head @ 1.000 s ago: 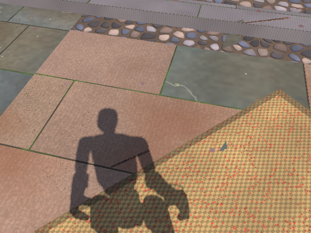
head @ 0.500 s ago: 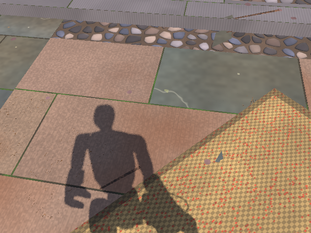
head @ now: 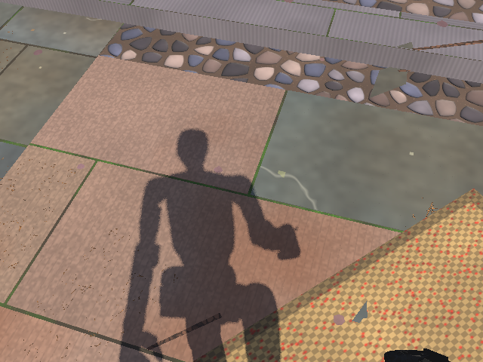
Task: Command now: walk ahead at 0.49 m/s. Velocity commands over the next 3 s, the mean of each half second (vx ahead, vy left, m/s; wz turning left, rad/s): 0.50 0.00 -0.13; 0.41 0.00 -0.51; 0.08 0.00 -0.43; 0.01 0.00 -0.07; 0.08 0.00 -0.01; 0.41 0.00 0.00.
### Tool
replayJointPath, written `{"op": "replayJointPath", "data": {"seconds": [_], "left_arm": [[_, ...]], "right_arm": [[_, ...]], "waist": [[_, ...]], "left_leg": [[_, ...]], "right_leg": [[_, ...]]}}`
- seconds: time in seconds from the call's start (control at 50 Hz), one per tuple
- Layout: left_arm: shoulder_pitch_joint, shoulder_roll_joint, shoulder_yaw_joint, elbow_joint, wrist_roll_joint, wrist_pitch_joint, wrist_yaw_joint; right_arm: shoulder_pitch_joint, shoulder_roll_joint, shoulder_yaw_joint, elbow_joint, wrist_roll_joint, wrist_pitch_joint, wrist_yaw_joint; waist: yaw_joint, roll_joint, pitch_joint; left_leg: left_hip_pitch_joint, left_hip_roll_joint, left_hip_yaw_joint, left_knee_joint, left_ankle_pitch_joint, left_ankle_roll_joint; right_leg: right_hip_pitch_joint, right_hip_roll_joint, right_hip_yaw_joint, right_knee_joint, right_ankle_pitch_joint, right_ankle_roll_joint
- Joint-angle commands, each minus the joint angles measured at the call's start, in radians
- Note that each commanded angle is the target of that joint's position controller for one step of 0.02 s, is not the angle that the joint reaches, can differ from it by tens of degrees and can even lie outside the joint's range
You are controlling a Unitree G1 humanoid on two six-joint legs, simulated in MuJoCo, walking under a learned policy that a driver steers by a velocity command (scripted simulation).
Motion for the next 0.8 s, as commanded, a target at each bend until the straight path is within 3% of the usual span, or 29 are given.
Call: {"op": "replayJointPath", "data": {"seconds": [0.02,0.04,0.06,0.08,0.1,0.12,0.14,0.18,0.22,0.28,0.38,0.48,0.54,0.58,0.6,0.62,0.64,0.66,0.68,0.7,0.72,0.74,0.76,0.8], "left_arm": [[-0.018,0.18,0.035,-0.024,0.01,-0.004,0.018],[-0.051,0.196,0.039,-0.029,0.006,0.001,0.014],[-0.065,0.162,0.029,-0.057,0.0,-0.002,0.005],[0.086,0.038,0.01,-0.058,-0.017,0.006,-0.007],[0.001,0.154,0.035,-0.055,0.008,0.008,-0.004],[-0.096,0.167,0.042,-0.094,0.008,0.002,-0.01],[-0.139,0.161,0.044,-0.101,0.011,0.0,-0.015],[-0.116,0.114,0.038,-0.091,0.024,0.024,-0.026],[-0.123,0.081,0.033,-0.092,0.027,0.041,-0.036],[-0.247,0.093,0.035,-0.133,0.022,0.054,-0.044],[-0.441,0.083,0.027,-0.187,0.002,0.053,-0.049],[-0.577,0.077,0.018,-0.228,0.007,0.049,-0.052],[-0.547,0.09,0.026,-0.227,0.015,0.045,-0.05],[-0.393,0.12,0.045,-0.181,0.019,0.04,-0.041],[-0.25,0.148,0.062,-0.134,0.026,0.032,-0.037],[-0.095,0.224,0.092,-0.098,0.044,0.03,-0.028],[-0.085,0.324,0.12,-0.11,0.042,0.04,-0.018],[-0.079,0.295,0.118,-0.098,0.002,0.052,-0.025],[-0.166,0.271,0.113,-0.105,-0.006,0.054,-0.023],[-0.216,0.214,0.102,-0.111,-0.004,0.052,-0.025],[-0.251,0.186,0.094,-0.117,-0.004,0.048,-0.022],[-0.267,0.161,0.085,-0.117,-0.008,0.042,-0.018],[-0.259,0.164,0.083,-0.117,-0.011,0.033,-0.017],[-0.235,0.203,0.089,-0.113,-0.013,0.019,-0.016]], "right_arm": [[0.222,-0.14,-0.045,0.032,0.004,-0.018,-0.025],[0.372,-0.156,-0.057,0.08,0.0,-0.026,-0.035],[0.517,-0.222,-0.078,0.105,-0.023,-0.028,-0.049],[0.501,-0.269,-0.088,0.104,-0.041,-0.026,-0.041],[0.433,-0.206,-0.083,0.102,0.008,-0.022,-0.027],[0.319,-0.161,-0.07,0.084,0.016,-0.025,-0.023],[0.276,-0.11,-0.059,0.083,0.011,-0.034,-0.018],[0.296,-0.063,-0.041,0.117,0.006,-0.053,-0.023],[0.348,-0.076,-0.04,0.149,0.01,-0.072,-0.026],[0.405,-0.118,-0.046,0.175,0.008,-0.08,-0.025],[0.493,-0.105,-0.033,0.2,0.008,-0.082,-0.03],[0.566,-0.106,-0.024,0.23,-0.003,-0.077,-0.051],[0.546,-0.134,-0.028,0.234,-0.005,-0.069,-0.067],[0.519,-0.165,-0.036,0.228,-0.008,-0.058,-0.075],[0.503,-0.179,-0.04,0.218,-0.003,-0.051,-0.073],[0.475,-0.172,-0.037,0.183,0.003,-0.055,-0.069],[0.529,-0.069,-0.02,0.125,0.017,-0.064,-0.042],[0.417,-0.152,-0.041,0.103,0.005,-0.076,-0.039],[0.334,-0.153,-0.041,0.06,0.013,-0.092,-0.034],[0.32,-0.153,-0.041,0.057,0.012,-0.099,-0.035],[0.317,-0.142,-0.043,0.055,0.001,-0.088,-0.036],[0.337,-0.126,-0.04,0.051,-0.016,-0.065,-0.033],[0.344,-0.112,-0.04,0.046,-0.026,-0.045,-0.03],[0.326,-0.102,-0.04,0.028,-0.026,-0.018,-0.03]], "waist": [[-0.16,-0.115,-0.103],[-0.232,-0.101,-0.164],[-0.278,-0.011,-0.266],[-0.155,0.188,-0.333],[-0.169,0.015,-0.251],[-0.12,0.014,-0.093],[-0.094,-0.03,-0.026],[-0.034,-0.023,-0.001],[-0.02,-0.008,0.001],[-0.034,0.01,0.03],[-0.092,0.031,0.037],[-0.131,0.041,0.051],[-0.092,0.06,0.017],[-0.022,0.082,-0.071],[0.04,0.075,-0.144],[0.11,0.02,-0.234],[0.043,-0.235,-0.327],[0.068,-0.084,-0.326],[0.03,-0.069,-0.171],[-0.01,0.005,-0.101],[-0.05,0.032,-0.057],[-0.084,0.021,-0.056],[-0.096,0.007,-0.062],[-0.109,-0.003,-0.044]], "left_leg": [[0.313,-0.067,-0.008,-0.047,-0.07,0.058],[0.502,-0.036,-0.04,-0.124,-0.035,0.085],[0.719,0.163,-0.255,-0.139,-0.187,0.142],[0.951,0.443,-0.759,-0.188,-0.187,0.314],[0.835,0.398,-0.814,-0.325,-0.377,0.305],[0.664,0.37,-0.661,-0.389,-0.414,0.266],[0.537,0.33,-0.575,-0.431,-0.314,0.233],[0.397,0.256,-0.423,-0.464,-0.151,0.172],[0.363,0.227,-0.342,-0.481,-0.039,0.158],[0.38,0.206,-0.245,-0.517,0.03,0.132],[0.473,0.173,-0.108,-0.504,0.217,0.045],[0.649,0.221,-0.038,-0.455,0.365,0.033],[0.731,0.253,0.008,-0.318,0.694,0.025],[0.739,0.263,0.033,-0.081,0.9,0.022],[0.665,0.255,0.053,0.114,0.818,0.012],[0.445,0.231,0.064,0.397,0.521,-0.005],[-0.018,0.008,0.054,0.803,-0.41,-0.059],[-0.148,0.006,-0.15,0.875,-0.433,-0.047],[-0.197,0.068,-0.17,0.805,-0.317,-0.042],[-0.142,0.097,-0.161,0.72,-0.257,-0.048],[-0.083,0.117,-0.162,0.655,-0.247,-0.062],[-0.023,0.128,-0.163,0.605,-0.248,-0.081],[0.008,0.128,-0.158,0.566,-0.253,-0.096],[0.018,0.114,-0.129,0.501,-0.235,-0.126]], "right_leg": [[-0.071,-0.29,0.049,0.35,1.305,0.015],[-0.157,-0.27,0.034,0.543,1.186,0.015],[-0.339,-0.211,0.001,0.838,0.811,0.005],[-0.727,-0.021,-0.021,1.222,-0.172,0.038],[-0.83,-0.053,0.065,1.253,-0.102,0.006],[-0.852,-0.108,0.062,1.193,0.009,-0.001],[-0.808,-0.135,0.056,1.137,0.055,-0.001],[-0.701,-0.174,0.052,1.051,0.079,0.023],[-0.686,-0.186,0.026,0.996,0.096,0.044],[-0.791,-0.216,-0.003,0.898,0.208,0.063],[-0.838,-0.187,-0.034,0.667,0.388,0.061],[-0.847,-0.147,-0.095,0.495,0.378,0.029],[-0.754,-0.088,-0.144,0.441,0.241,-0.018],[-0.586,-0.022,-0.17,0.409,0.147,-0.066],[-0.403,-0.009,-0.15,0.335,0.175,-0.1],[-0.152,-0.15,0.045,0.309,0.117,-0.162],[0.165,-0.461,0.597,0.255,0.172,-0.347],[0.16,-0.45,0.701,0.158,0.168,-0.347],[0.021,-0.423,0.544,0.122,0.221,-0.302],[-0.113,-0.385,0.458,0.092,0.332,-0.258],[-0.219,-0.335,0.383,0.079,0.424,-0.223],[-0.286,-0.292,0.324,0.066,0.474,-0.201],[-0.317,-0.273,0.297,0.061,0.51,-0.194],[-0.368,-0.245,0.239,0.079,0.76,-0.186]]}}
